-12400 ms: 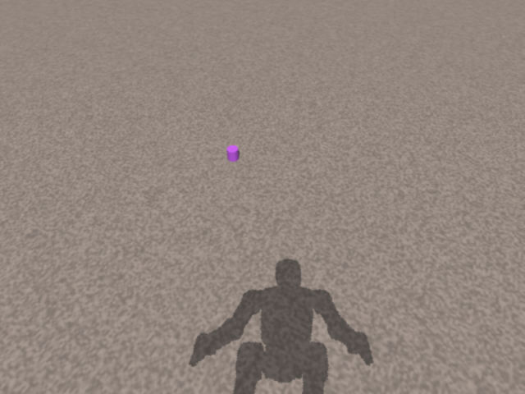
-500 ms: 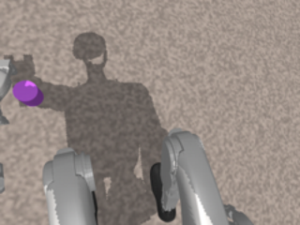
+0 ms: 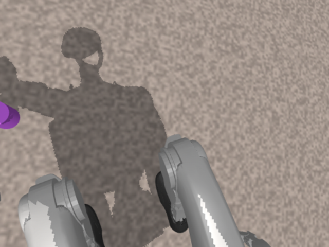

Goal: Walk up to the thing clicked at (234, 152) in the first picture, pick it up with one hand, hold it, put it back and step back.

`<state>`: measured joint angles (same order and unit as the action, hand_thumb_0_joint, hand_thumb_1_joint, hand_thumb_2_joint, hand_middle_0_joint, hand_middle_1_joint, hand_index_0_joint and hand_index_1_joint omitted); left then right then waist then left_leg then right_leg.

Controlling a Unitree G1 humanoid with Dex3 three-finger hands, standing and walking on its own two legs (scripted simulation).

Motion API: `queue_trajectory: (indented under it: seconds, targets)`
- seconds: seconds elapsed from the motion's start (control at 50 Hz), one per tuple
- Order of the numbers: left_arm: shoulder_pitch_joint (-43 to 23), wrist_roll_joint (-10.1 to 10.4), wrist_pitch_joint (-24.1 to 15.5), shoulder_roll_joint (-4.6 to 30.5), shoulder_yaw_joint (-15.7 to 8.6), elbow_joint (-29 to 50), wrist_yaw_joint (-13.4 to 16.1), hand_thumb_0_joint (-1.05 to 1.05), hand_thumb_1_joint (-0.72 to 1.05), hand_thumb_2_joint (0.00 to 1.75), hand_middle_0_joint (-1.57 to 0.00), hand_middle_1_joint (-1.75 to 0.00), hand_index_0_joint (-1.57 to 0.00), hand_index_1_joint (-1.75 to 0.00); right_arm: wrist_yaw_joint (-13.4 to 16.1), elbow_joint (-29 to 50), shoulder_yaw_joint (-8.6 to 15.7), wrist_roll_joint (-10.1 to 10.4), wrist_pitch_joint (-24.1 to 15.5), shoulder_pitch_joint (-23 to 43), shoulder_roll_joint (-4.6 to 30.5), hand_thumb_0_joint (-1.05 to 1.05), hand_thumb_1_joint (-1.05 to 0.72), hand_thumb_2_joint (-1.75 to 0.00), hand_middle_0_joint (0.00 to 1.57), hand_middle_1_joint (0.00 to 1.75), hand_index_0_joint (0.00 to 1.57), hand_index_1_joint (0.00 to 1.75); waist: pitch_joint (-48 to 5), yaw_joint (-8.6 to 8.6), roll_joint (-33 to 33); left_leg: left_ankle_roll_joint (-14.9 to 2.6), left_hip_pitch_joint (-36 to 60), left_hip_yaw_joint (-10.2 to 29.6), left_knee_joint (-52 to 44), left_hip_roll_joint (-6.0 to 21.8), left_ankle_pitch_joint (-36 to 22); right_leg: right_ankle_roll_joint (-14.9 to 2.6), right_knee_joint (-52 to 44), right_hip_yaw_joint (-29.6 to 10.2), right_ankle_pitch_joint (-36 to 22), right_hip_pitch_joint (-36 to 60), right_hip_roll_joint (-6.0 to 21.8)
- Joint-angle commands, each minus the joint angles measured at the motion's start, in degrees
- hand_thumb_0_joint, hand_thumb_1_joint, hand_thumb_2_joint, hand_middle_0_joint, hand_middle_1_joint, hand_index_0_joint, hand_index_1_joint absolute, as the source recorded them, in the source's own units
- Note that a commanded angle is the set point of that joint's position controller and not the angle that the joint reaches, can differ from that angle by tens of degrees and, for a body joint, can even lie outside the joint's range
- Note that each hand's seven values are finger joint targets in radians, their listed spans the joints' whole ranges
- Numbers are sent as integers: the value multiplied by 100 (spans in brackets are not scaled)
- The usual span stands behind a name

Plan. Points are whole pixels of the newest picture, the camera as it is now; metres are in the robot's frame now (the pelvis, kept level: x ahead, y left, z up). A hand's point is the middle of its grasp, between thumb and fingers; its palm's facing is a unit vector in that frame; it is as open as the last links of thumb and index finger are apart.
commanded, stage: approach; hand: left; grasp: from above
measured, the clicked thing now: (1, 115) +0.50 +0.30 -0.30
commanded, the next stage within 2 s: close in in 0.06 s
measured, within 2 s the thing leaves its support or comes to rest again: neither
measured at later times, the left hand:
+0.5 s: hand out of the picture +0.49 +0.31 -0.20, palm faces -0.43 -0.07 -0.90, open 13.7 cm
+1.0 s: hand out of the picture +0.49 +0.31 -0.25, palm faces -0.49 -0.10 -0.87, open 13.8 cm
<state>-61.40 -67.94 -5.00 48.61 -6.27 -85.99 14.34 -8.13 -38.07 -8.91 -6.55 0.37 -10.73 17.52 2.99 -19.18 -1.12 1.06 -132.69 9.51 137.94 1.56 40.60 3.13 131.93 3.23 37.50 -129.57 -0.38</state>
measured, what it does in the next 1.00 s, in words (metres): stands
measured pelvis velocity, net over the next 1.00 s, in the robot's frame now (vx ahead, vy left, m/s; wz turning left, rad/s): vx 0.00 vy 0.01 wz -0.06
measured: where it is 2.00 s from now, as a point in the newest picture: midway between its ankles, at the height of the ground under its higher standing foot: (137, 229)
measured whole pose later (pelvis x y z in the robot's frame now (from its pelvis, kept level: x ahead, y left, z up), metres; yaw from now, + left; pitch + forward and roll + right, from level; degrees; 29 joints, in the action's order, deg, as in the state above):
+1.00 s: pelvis +0.00 +0.01 -0.02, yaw -3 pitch +32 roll -12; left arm -62.1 -75.3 -14.4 57.8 -9.0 -92.9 25.8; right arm -10.1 -38.6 -12.8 -12.7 -5.4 -10.2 18.5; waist 7.2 -21.6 5.1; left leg 1.6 -135.5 13.3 144.0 0.8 41.9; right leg 3.9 135.2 5.9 37.9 -130.6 -1.0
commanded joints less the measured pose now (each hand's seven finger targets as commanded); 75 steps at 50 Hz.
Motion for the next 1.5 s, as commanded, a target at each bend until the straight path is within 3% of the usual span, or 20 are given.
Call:
queue_trajectory:
  seconds: [0.0,0.06,0.14,0.24,0.32,0.4,0.48,0.74,0.88,0.9,0.92,0.94,1.0,1.16,1.2,1.26,1.3,1.42,1.44,1.48]
  targets:
    - [-999,242,-564,1796,-243,1144,-20,0,-49,92,-6,-110,-10,-107,97,62,524,-83,25,-1072,1467,0,-90,-89,20,30,20,30,-4119,240,-909,-376,1862,-717,-1060,-205,-1149,-378,-1326,444,-1172,3044,-146]
    - [-1427,94,-1154,1833,-328,1840,122,0,-51,93,-6,-109,-9,-106,97,-54,622,-191,28,-1158,1451,0,-91,-89,20,30,20,30,-4388,238,-1442,-259,2356,-666,-1000,-168,-1099,-422,-1302,502,-1041,2777,-168]
    - [-1688,-149,-1516,1315,-35,2512,537,0,-52,98,-7,-108,-8,-106,90,-180,867,-253,-19,-1105,1445,0,-91,-90,20,30,20,30,-4486,120,-2255,-111,3313,-617,-1112,-125,-1103,-470,-1175,611,-1081,2049,-141]
    - [-1984,-507,-1295,745,376,1038,1039,0,-50,101,-8,-106,-9,-104,80,-473,833,-300,-61,-1090,1463,0,-90,-90,20,30,20,30,-3795,-159,-1986,-130,3084,-487,-1232,-127,-956,-482,-1065,832,-1008,1332,-143]
    - [-2082,-905,-972,1097,291,419,1320,0,-46,100,-8,-109,-11,-106,78,-472,750,-308,-137,-1057,1559,0,-90,-89,20,30,20,30,-3826,-47,-2136,-128,3171,-437,-1315,-161,-1250,-480,-873,866,-1279,1228,-84]
    - [-2179,-1003,-628,1237,152,84,1460,0,-47,93,-6,-107,-8,-104,15,-271,688,-322,-204,-981,1583,0,-90,-90,20,30,20,30,-3960,-105,-2362,-97,3363,-371,-1412,-147,-1472,-486,-753,876,-1458,1226,-71]
    - [-2094,-882,-404,1149,173,-343,1458,0,-47,93,-6,-105,-8,-103,-13,-80,581,-329,-299,-913,1589,0,-89,-90,20,30,20,30,-3831,-284,-2096,-173,3061,-399,-1254,-157,-1406,-470,-795,807,-1468,1333,-79]
    - [-1707,-666,-706,2346,-506,-104,1298,0,-51,96,-6,-102,-7,-101,-53,13,253,-465,-536,-1144,1748,0,-89,-90,20,30,20,30,-3669,-294,-1918,-263,2500,-494,-898,-116,-1043,-440,-904,787,-1141,2013,-191]
    - [-1516,-668,-945,2377,-449,82,1332,0,-49,102,-8,-103,-8,-103,-123,-124,180,-614,-561,-1284,1806,0,-89,-90,20,30,20,30,-3840,-352,-2116,-209,2710,-405,-778,-63,-1553,-415,-828,894,-1606,2361,-242]
    - [-1490,-635,-965,2185,-313,105,1348,0,-49,102,-9,-103,-9,-103,-133,-103,152,-606,-576,-1202,1750,0,-89,-90,20,30,20,30,-3912,-307,-2168,-191,2819,-390,-794,-49,-1652,-418,-794,908,-1692,2367,-246]
    - [-1534,-648,-963,2320,-371,-84,1388,0,-48,102,-9,-104,-9,-103,-157,-186,134,-637,-588,-1240,1771,0,-89,-90,20,30,20,30,-3708,-419,-2092,-214,2687,-378,-700,-30,-1520,-408,-781,934,-1631,2278,-258]
    - [-1524,-647,-998,2318,-366,108,1433,0,-47,104,-10,-105,-10,-105,-161,-160,145,-651,-585,-1223,1802,0,-89,-90,20,30,20,30,-3833,-326,-2156,-205,2723,-376,-774,-39,-1563,-403,-824,928,-1667,2393,-269]
    - [-1572,-717,-1005,2171,-141,-67,1500,0,-48,102,-9,-104,-9,-104,-200,-177,87,-665,-637,-1130,1801,0,-89,-90,20,30,20,30,-3608,-407,-2202,-183,2868,-360,-705,-24,-1621,-416,-772,981,-1707,2153,-284]
    - [-1671,-822,-905,2211,-157,-290,1895,0,-45,103,-10,-107,-11,-106,-262,-124,27,-718,-739,-886,1887,0,-90,-90,20,30,20,30,-3484,-414,-2383,-152,2928,-294,-803,-20,-1531,-429,-724,1078,-1659,2008,-294]
    - [-1676,-858,-825,2073,-62,-517,1935,0,-47,101,-9,-105,-10,-104,-305,-122,13,-753,-812,-908,1901,0,-90,-90,20,30,20,30,-3317,-543,-2207,-174,2841,-298,-731,-9,-1483,-401,-717,1083,-1667,1995,-301]
    - [-1812,-767,-764,2192,-143,-440,2017,0,-47,103,-9,-107,-9,-106,-303,-86,-1,-716,-881,-815,1928,0,-90,-90,20,30,20,30,-3424,-509,-2286,-171,2821,-285,-767,-10,-1439,-414,-735,1079,-1611,2047,-301]
    - [-1779,-750,-705,1987,14,-697,1986,0,-49,101,-8,-106,-9,-105,-335,-103,-10,-745,-951,-806,1932,0,-90,-90,20,30,20,30,-3181,-610,-2147,-185,2682,-285,-731,-10,-1272,-403,-741,1092,-1494,1898,-306]
    - [-1688,-672,-689,2477,-305,-624,1933,0,-49,101,-8,-107,-9,-106,-336,-45,-42,-704,-1006,-790,2025,0,-90,-90,20,30,20,30,-3248,-517,-2190,-176,2642,-219,-809,6,-1129,-422,-758,1087,-1312,2034,-304]
    - [-1799,-642,-715,2143,-36,-517,1884,0,-50,100,-7,-106,-8,-106,-349,68,-68,-698,-1031,-704,1998,0,-90,-90,20,30,20,30,-3309,-567,-2259,-145,2764,-196,-824,2,-1245,-422,-707,1107,-1416,1976,-292]
    - [-1660,-641,-710,2267,-133,-653,1825,0,-49,99,-7,-107,-8,-106,-368,-63,-58,-724,-1046,-813,2033,0,-90,-90,20,30,20,30,-3198,-647,-2188,-163,2770,-188,-710,25,-1296,-394,-688,1124,-1474,1974,-310]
